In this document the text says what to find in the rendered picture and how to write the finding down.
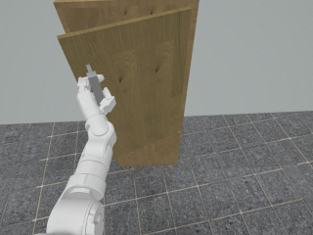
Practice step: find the left robot upper arm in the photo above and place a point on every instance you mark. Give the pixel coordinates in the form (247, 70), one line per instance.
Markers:
(76, 216)

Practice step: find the cupboard door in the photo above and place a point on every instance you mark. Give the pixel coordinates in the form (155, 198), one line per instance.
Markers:
(143, 61)

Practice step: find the robot left forearm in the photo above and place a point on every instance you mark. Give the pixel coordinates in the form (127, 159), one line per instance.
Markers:
(89, 179)

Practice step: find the robot left hand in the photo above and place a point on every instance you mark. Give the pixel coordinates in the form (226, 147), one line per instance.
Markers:
(87, 101)

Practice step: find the handle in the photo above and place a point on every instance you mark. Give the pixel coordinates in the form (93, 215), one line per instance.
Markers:
(95, 84)

